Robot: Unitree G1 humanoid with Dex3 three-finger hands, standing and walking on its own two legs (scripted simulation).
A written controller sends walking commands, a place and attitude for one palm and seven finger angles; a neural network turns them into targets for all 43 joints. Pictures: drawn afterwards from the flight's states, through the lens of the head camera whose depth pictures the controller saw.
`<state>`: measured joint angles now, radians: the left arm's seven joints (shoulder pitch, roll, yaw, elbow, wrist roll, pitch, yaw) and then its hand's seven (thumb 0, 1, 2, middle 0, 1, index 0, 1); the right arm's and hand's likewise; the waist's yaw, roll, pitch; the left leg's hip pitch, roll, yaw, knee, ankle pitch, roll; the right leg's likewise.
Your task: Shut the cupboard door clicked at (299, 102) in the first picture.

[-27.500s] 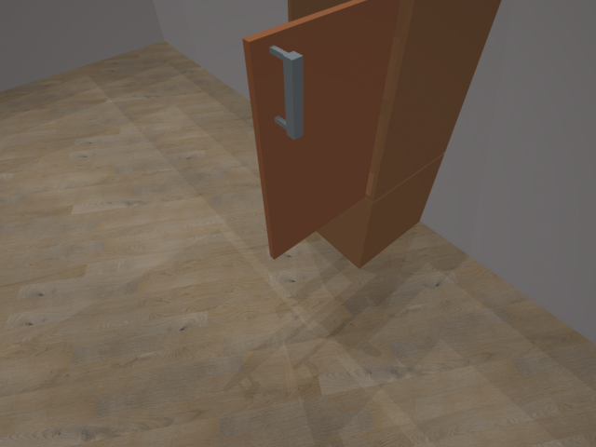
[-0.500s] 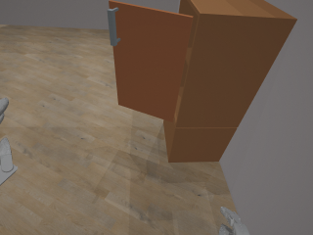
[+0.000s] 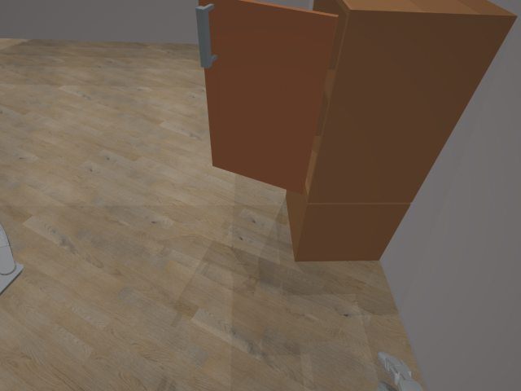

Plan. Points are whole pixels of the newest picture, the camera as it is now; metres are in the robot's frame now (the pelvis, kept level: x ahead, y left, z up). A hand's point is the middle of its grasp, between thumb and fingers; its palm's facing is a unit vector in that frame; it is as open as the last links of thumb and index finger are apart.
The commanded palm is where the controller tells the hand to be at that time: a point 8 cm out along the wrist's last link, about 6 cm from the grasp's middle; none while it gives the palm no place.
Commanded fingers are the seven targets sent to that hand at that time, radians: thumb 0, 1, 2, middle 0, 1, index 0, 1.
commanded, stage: let the arm hang, fingers relaxed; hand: left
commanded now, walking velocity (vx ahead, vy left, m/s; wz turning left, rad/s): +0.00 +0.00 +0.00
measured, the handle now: (208, 36) +0.94 +0.17 +0.16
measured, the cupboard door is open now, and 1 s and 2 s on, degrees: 65 65 65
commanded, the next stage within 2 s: look to check the result in 1.18 s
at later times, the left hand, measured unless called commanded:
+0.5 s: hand out of the picture +0.03 +0.21 -0.17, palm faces +0.06 -0.98 -0.17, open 6.9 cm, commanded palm none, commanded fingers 0.00 0.90 0.90 -0.20 -0.30 -0.20 -0.30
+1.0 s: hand out of the picture -0.03 +0.20 -0.17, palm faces +0.03 -0.99 -0.17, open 7.4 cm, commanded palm none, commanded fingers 0.00 0.90 0.90 -0.20 -0.30 -0.20 -0.30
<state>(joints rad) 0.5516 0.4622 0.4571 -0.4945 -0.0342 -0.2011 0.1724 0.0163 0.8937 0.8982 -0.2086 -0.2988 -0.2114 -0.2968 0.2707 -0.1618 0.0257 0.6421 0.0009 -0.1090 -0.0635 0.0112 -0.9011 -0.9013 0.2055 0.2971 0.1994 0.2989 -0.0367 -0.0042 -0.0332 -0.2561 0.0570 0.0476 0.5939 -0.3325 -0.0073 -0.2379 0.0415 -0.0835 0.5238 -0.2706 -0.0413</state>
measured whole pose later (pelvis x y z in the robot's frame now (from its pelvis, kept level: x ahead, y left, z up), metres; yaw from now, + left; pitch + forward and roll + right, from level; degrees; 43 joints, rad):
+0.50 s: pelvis +0.00 +0.02 +0.01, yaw +2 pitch +0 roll -1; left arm 0.29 0.21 0.02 0.92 0.01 0.03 0.02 -0.03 0.99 0.90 -0.21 -0.30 -0.21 -0.30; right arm 0.24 -0.20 0.01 0.93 -0.02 0.02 -0.02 0.01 -0.90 -0.90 0.20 0.30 0.20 0.30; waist 0.00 -0.05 0.04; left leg -0.24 0.01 0.02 0.52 -0.28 0.01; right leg -0.20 0.00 -0.10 0.46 -0.26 -0.02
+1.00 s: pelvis -0.02 +0.04 +0.01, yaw +0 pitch -2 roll +0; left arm 0.31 0.14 0.00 1.14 0.01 0.01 0.02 0.00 0.91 0.90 -0.20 -0.30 -0.20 -0.29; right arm 0.33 -0.14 0.01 1.12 -0.01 0.01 -0.03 0.00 -0.91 -0.90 0.20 0.30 0.20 0.30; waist -0.01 0.00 0.02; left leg -0.17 -0.01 0.07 0.41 -0.20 0.04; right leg -0.17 -0.03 -0.05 0.40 -0.19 0.01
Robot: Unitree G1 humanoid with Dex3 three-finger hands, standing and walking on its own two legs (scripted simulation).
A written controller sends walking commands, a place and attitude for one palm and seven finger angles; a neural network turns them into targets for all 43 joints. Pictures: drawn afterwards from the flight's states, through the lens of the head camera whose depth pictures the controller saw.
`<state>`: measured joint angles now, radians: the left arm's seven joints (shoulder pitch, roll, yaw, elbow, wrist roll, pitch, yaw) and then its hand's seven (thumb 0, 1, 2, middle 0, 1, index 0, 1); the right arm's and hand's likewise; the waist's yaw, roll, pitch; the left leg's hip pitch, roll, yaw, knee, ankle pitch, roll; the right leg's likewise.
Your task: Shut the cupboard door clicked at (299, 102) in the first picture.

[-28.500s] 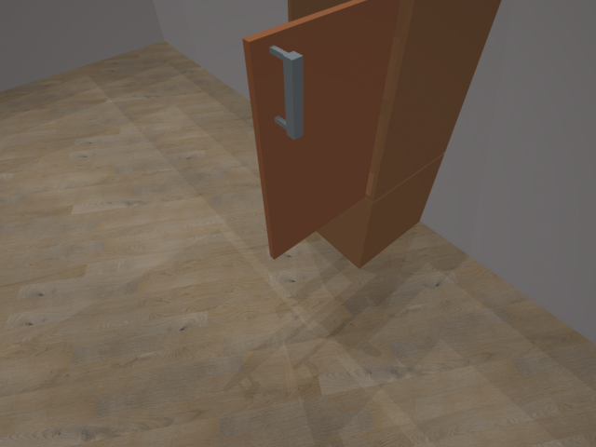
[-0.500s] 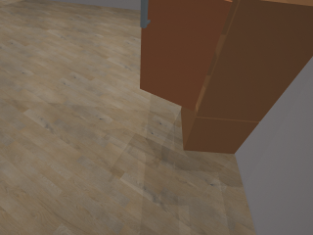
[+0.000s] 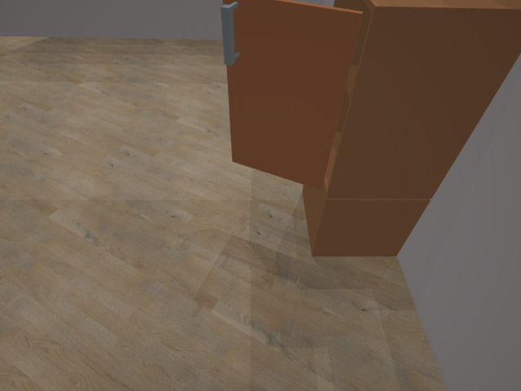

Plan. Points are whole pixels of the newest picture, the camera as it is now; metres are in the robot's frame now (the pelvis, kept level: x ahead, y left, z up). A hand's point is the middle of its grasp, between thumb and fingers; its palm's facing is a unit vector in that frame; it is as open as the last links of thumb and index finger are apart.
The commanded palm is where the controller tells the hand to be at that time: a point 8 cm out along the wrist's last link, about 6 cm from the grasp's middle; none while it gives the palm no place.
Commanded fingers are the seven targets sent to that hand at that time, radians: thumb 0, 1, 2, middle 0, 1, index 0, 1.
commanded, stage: let the arm hang, fingers relaxed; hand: left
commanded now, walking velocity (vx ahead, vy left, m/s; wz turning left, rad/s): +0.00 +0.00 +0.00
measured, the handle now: (232, 34) +0.96 +0.13 +0.15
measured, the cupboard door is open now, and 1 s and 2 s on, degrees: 65 65 65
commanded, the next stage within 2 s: look to check the result in 0.18 s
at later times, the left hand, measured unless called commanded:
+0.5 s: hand out of the picture -0.02 +0.17 -0.18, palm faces +0.02 -0.98 -0.19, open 7.4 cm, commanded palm none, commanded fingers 0.00 0.90 0.90 -0.20 -0.30 -0.20 -0.30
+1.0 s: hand out of the picture +0.03 +0.18 -0.18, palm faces +0.05 -0.97 -0.22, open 7.4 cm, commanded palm none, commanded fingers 0.00 0.90 0.90 -0.20 -0.30 -0.20 -0.30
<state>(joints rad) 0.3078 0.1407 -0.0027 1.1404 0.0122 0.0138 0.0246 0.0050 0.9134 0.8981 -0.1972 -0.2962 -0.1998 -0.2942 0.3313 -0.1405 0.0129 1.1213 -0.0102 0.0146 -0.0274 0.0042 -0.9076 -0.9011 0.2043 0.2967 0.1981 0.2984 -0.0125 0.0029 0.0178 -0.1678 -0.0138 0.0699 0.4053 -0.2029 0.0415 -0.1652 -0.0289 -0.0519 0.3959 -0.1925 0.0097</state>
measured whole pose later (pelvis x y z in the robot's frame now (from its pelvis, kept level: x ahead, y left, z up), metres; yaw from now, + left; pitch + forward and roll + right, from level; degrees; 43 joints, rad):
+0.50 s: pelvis +0.00 +0.00 +0.00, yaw +0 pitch -1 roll +0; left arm 0.31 0.15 0.01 1.15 0.02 0.00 0.03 0.00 0.91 0.90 -0.20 -0.30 -0.20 -0.29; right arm 0.31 -0.14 0.00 1.11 -0.01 0.00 -0.03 0.00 -0.91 -0.90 0.20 0.30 0.20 0.30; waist -0.01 0.01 0.03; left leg -0.18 -0.01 0.07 0.41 -0.21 0.04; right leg -0.18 -0.02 -0.05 0.40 -0.20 0.00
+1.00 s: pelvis +0.01 -0.01 +0.00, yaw +2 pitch -1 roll +0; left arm 0.23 0.18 0.02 1.11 0.01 0.01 0.03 0.00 0.91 0.90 -0.20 -0.30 -0.20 -0.29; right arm 0.26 -0.18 -0.01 1.09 -0.01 0.02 -0.02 0.00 -0.91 -0.90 0.20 0.30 0.20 0.30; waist -0.02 0.01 0.04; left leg -0.21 -0.01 0.03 0.45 -0.23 0.02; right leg -0.18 -0.03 -0.09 0.43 -0.24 0.00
